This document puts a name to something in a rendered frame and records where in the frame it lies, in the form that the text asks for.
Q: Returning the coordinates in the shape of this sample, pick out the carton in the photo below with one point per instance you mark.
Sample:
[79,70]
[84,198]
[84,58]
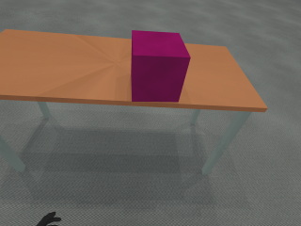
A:
[159,63]

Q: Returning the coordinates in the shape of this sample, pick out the robot left hand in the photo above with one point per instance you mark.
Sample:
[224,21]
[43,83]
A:
[49,218]

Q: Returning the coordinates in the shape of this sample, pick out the table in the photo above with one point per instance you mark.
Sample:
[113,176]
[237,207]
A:
[80,69]

